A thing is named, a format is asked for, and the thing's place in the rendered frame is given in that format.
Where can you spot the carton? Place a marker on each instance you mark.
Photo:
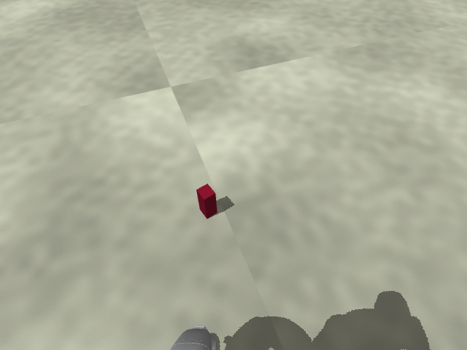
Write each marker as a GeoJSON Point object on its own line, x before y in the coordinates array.
{"type": "Point", "coordinates": [207, 201]}

